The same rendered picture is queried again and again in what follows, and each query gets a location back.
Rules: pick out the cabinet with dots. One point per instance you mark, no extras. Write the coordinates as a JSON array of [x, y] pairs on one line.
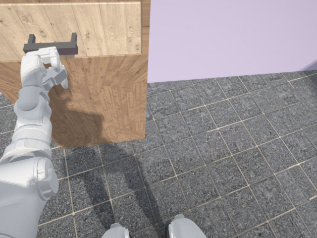
[[105, 101]]

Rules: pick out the handle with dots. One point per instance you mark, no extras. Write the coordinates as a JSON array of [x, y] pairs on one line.
[[63, 48]]

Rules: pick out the robot left hand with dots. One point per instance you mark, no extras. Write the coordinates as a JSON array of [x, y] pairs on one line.
[[34, 73]]

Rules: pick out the robot left thigh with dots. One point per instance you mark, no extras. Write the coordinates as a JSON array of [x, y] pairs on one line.
[[117, 232]]

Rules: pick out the drawer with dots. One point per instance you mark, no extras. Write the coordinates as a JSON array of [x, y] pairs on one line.
[[102, 28]]

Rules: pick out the robot left upper arm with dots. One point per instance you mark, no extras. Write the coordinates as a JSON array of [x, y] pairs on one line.
[[25, 188]]

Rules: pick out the left robot forearm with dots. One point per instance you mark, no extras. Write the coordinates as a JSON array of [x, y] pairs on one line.
[[33, 131]]

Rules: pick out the robot thigh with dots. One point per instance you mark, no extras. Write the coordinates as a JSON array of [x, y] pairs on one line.
[[117, 232], [185, 228]]

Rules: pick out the robot right thigh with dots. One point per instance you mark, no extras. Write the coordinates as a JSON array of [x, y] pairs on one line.
[[185, 228]]

